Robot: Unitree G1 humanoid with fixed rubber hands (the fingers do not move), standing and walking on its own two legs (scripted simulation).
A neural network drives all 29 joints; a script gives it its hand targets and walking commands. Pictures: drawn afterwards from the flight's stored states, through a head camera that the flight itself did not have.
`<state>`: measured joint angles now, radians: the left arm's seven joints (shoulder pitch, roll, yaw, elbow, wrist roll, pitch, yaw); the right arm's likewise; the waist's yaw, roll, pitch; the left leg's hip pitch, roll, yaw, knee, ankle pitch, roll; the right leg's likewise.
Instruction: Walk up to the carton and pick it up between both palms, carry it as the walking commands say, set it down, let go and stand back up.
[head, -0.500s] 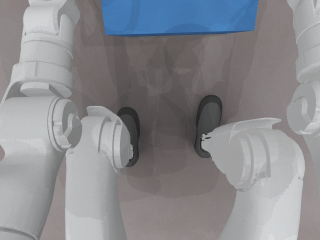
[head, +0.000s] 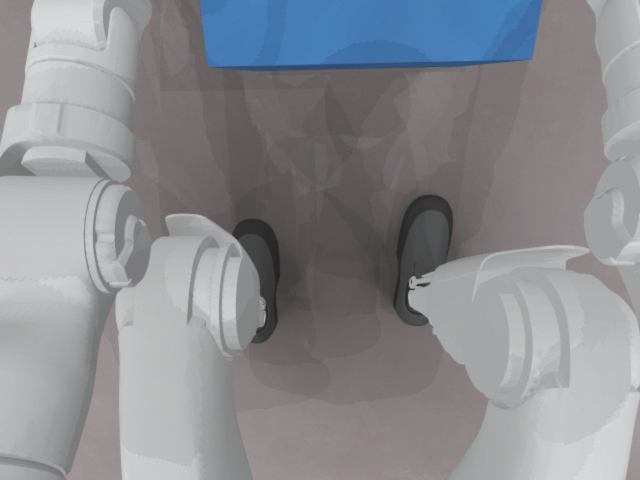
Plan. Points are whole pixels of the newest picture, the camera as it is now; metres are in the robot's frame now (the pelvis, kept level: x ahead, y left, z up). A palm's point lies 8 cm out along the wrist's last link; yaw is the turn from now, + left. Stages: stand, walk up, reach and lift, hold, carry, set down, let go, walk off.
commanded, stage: reach and lift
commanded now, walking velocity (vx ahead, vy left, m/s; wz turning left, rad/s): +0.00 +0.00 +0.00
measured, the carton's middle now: out of the picture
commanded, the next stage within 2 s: none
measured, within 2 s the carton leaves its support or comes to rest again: leaves its support in 1.38 s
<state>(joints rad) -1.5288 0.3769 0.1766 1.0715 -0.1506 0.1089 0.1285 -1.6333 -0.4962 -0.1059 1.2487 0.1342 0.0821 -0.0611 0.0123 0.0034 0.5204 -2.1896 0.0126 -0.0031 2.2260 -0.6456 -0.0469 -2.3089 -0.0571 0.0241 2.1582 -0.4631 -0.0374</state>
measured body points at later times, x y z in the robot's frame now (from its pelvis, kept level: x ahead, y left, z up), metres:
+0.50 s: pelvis +0.00 +0.00 +0.00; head +0.39 -0.02 +0.21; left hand +0.57 +0.16 -0.20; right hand +0.57 -0.20 -0.21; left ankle +0.10 +0.13 -0.33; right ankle +0.14 -0.12 -0.33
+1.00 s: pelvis +0.00 +0.00 +0.00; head +0.39 -0.02 +0.20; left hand +0.57 +0.16 -0.20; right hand +0.58 -0.20 -0.21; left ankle +0.10 +0.13 -0.33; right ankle +0.14 -0.12 -0.33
